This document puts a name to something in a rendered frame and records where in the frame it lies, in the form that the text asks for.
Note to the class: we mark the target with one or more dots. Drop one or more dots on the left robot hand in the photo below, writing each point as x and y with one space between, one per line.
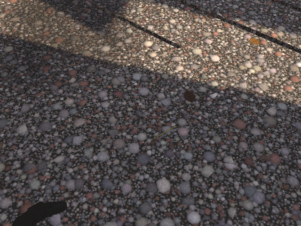
38 212

